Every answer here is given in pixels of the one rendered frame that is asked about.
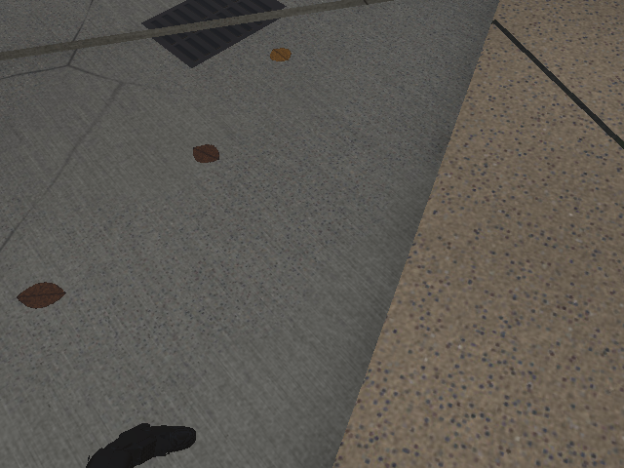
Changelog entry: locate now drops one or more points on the left robot hand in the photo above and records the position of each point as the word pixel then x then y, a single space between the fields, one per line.
pixel 141 443

